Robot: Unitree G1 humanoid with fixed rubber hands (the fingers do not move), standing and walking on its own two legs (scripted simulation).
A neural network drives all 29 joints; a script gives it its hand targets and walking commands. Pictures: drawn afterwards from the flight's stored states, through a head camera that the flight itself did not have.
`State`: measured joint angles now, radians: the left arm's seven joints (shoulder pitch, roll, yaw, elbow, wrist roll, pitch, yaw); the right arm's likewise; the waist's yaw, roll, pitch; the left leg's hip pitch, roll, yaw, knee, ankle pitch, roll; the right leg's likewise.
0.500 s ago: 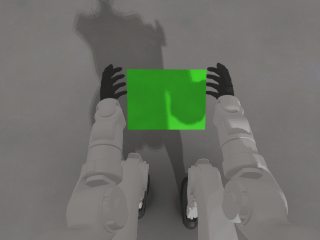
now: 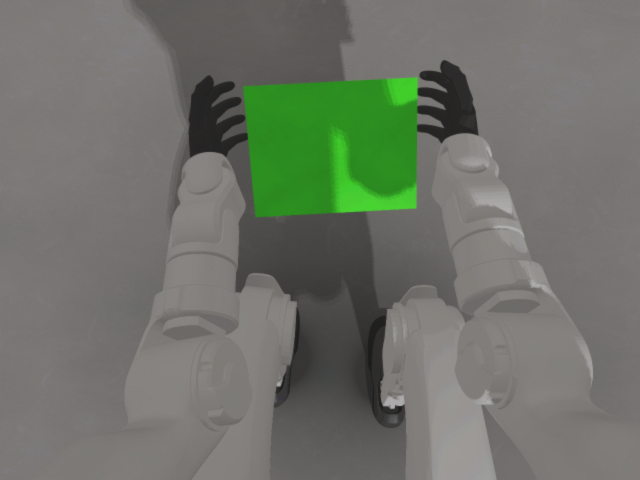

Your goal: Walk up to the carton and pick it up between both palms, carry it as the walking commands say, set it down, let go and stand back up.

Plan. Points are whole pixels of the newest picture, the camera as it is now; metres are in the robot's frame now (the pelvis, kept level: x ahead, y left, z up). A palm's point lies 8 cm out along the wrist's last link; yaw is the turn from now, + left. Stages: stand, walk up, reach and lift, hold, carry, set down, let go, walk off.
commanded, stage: set down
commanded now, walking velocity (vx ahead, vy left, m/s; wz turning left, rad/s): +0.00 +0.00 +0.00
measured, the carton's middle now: (330, 148) +0.50 +0.03 -0.20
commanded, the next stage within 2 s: none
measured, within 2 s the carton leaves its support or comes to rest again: neither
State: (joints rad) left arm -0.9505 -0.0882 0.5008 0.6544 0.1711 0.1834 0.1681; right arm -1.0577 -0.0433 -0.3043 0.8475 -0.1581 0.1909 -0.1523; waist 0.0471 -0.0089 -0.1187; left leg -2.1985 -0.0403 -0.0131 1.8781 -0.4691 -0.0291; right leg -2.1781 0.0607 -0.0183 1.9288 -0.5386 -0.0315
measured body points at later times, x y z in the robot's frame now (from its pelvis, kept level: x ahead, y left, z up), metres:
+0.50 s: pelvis +0.00 +0.00 -0.05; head +0.32 -0.02 +0.26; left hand +0.50 +0.17 -0.18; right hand +0.53 -0.12 -0.20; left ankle +0.13 +0.12 -0.41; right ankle +0.10 -0.10 -0.41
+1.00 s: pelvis +0.00 -0.01 -0.08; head +0.34 -0.03 +0.22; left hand +0.51 +0.18 -0.22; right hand +0.54 -0.11 -0.25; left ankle +0.13 +0.12 -0.41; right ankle +0.10 -0.10 -0.41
